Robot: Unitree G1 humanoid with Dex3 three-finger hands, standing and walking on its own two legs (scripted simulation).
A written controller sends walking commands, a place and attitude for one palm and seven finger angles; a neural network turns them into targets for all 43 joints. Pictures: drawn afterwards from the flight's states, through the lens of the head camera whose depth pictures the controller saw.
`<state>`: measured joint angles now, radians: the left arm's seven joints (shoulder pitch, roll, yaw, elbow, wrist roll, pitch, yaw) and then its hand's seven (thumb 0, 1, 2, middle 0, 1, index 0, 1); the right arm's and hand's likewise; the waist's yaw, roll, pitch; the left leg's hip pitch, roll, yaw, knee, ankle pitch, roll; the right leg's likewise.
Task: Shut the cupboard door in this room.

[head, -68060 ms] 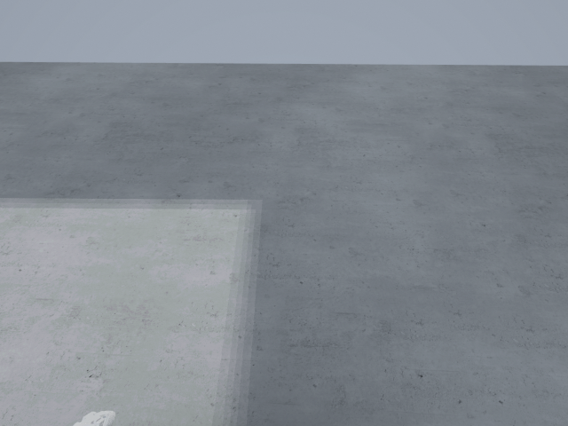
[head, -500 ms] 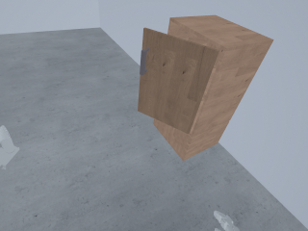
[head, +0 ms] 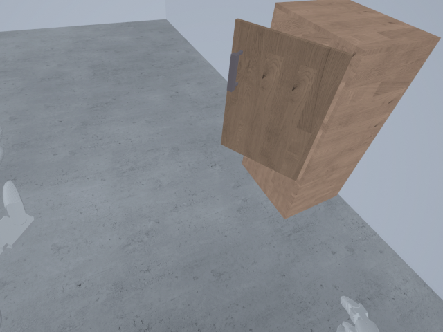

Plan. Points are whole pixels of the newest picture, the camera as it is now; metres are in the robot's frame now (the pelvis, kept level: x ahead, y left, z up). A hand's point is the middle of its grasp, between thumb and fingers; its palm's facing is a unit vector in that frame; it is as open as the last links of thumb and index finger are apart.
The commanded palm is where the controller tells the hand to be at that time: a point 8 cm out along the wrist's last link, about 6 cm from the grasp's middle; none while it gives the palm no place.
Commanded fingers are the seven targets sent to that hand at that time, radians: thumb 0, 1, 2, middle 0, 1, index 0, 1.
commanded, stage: stop stepping back and stand still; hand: left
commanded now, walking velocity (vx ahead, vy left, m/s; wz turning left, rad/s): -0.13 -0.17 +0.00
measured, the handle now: (235, 71) +1.02 -0.01 -0.01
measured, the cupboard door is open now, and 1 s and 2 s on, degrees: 30 30 30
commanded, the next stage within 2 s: let the arm hang, fingers relaxed in 0.50 s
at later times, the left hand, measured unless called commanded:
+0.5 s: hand (24, 208) +0.22 +0.27 +0.18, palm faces +0.47 -0.78 -0.42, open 7.4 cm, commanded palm +0.16 +0.30 +0.20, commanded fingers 0.00 0.90 0.90 -0.20 -0.30 -0.20 -0.30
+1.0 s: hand out of the picture -0.02 +0.21 -0.16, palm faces +0.02 -0.98 -0.17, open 7.0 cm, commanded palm none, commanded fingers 0.00 0.90 0.90 -0.20 -0.30 -0.20 -0.30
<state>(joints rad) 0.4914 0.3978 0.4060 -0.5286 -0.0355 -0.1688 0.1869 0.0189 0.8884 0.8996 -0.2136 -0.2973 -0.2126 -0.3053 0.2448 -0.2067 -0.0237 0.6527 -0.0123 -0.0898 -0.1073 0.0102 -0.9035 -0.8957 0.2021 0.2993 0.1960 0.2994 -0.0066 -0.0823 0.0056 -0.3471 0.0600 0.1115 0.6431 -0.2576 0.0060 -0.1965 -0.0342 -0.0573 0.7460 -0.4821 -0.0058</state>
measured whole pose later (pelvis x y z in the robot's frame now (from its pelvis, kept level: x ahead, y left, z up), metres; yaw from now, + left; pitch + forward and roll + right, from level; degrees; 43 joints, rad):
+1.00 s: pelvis +0.00 +0.02 +0.02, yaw +1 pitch -1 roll -1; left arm 0.34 0.20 0.00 1.01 0.02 0.04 0.01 0.00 0.98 0.90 -0.21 -0.30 -0.21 -0.30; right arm 0.26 -0.19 0.01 1.01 -0.02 0.04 -0.01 0.00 -0.91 -0.90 0.20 0.30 0.20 0.30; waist 0.00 -0.03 0.05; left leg -0.30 0.03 0.08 0.49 -0.17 0.03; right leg -0.18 -0.03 -0.09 0.47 -0.27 0.01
